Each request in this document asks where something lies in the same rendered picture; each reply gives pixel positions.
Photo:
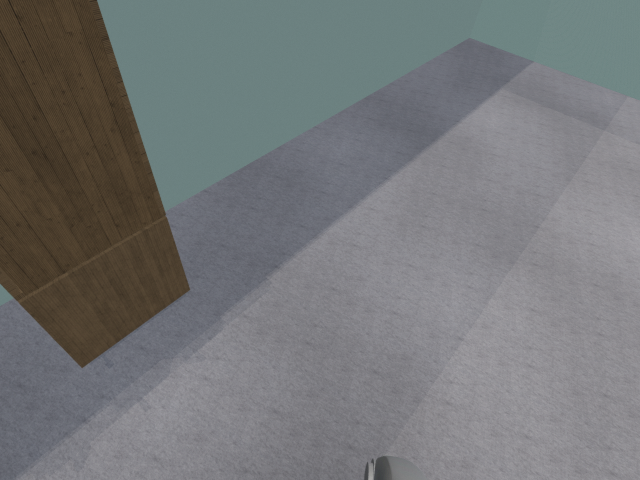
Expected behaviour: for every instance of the cupboard door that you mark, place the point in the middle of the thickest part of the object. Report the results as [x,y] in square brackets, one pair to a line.
[72,179]

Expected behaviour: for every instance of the robot right thigh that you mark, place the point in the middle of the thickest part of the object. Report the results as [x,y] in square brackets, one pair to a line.
[392,468]

